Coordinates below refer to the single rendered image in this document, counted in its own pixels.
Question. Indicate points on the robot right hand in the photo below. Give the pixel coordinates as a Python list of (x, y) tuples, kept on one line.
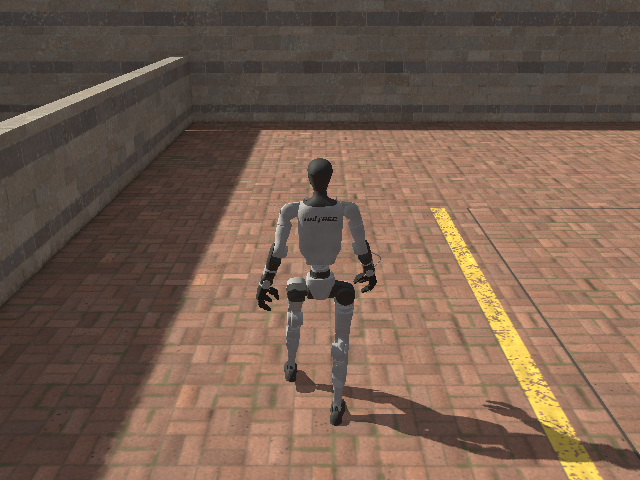
[(361, 278)]

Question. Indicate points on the robot left upper arm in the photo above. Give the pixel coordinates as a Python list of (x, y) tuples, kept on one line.
[(287, 212)]

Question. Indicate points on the robot left foot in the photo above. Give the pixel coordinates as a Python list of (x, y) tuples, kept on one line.
[(290, 374)]

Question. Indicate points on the right robot shin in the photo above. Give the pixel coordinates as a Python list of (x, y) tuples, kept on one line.
[(339, 372)]

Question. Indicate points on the robot right upper arm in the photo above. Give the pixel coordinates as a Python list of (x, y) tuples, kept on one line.
[(351, 211)]

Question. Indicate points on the robot left hand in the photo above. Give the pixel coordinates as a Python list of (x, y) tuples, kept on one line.
[(261, 296)]

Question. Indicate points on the right robot forearm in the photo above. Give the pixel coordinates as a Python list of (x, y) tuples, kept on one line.
[(367, 262)]

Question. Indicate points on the left robot forearm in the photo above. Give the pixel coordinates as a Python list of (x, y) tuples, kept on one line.
[(270, 269)]

